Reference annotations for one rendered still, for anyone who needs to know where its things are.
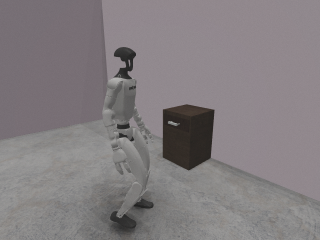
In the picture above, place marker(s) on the right robot upper arm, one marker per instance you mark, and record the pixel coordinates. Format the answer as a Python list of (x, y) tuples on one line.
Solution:
[(113, 86)]

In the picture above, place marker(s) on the left robot hand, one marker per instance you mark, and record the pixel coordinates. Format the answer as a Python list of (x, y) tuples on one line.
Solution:
[(145, 130)]

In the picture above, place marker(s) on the right robot forearm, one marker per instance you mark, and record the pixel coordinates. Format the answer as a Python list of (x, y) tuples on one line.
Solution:
[(110, 125)]

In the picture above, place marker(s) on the humanoid robot head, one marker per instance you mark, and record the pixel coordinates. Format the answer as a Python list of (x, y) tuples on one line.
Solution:
[(125, 55)]

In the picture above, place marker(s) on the handle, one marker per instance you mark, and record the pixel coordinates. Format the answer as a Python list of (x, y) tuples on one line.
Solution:
[(172, 123)]

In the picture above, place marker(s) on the cabinet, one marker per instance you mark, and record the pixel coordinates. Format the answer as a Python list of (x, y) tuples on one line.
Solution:
[(189, 149)]

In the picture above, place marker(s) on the drawer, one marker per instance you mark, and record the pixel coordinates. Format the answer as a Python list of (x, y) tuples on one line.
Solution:
[(184, 124)]

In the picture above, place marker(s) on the robot torso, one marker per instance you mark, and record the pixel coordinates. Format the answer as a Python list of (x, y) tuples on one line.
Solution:
[(124, 107)]

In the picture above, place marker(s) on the right robot hand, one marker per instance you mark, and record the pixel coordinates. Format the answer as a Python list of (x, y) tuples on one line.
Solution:
[(118, 157)]

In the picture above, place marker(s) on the left robot forearm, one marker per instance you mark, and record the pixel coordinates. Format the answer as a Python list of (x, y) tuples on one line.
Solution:
[(137, 118)]

